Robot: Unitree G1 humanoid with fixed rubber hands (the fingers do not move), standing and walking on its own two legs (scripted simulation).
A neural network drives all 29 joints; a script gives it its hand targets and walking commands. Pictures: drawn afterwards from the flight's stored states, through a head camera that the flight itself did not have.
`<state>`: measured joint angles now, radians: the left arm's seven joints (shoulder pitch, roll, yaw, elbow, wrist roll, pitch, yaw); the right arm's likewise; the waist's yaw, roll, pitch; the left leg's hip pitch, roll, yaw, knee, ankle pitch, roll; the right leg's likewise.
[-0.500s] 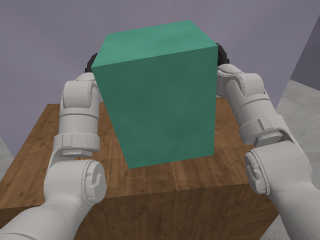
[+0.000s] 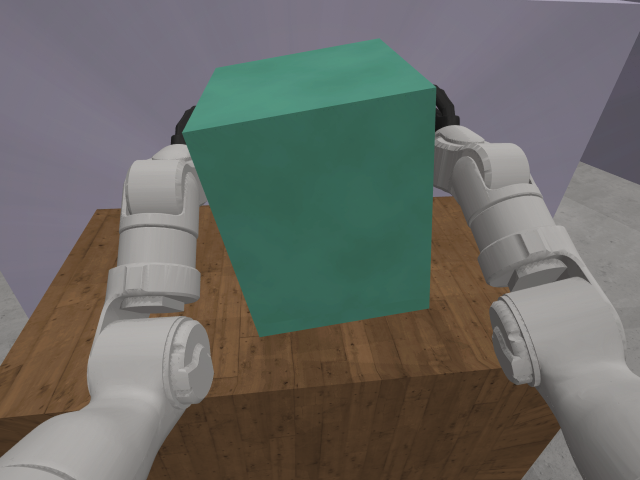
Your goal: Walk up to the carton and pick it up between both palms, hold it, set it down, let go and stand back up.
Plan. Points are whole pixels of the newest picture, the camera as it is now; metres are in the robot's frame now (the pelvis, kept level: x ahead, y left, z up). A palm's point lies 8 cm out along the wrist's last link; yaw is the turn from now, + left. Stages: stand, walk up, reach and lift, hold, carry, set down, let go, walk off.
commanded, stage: hold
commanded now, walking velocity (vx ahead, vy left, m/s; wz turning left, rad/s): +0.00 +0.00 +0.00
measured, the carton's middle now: (320, 185) +0.36 +0.00 +0.26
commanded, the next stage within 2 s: none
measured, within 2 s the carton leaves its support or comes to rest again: neither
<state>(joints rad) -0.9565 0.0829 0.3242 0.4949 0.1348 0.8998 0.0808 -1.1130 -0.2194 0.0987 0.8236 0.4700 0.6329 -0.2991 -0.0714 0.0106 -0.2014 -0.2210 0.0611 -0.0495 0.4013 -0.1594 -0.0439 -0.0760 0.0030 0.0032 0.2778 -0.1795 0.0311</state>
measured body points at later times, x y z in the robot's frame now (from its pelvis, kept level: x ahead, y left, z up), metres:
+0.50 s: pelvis +0.00 +0.00 +0.00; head -0.09 +0.01 +0.44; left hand +0.39 +0.15 +0.28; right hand +0.39 -0.15 +0.30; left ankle +0.04 +0.14 -0.75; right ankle -0.02 -0.14 -0.75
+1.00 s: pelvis +0.00 +0.00 +0.00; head -0.09 +0.02 +0.44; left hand +0.39 +0.15 +0.28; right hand +0.39 -0.15 +0.31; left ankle +0.04 +0.14 -0.75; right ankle -0.02 -0.14 -0.75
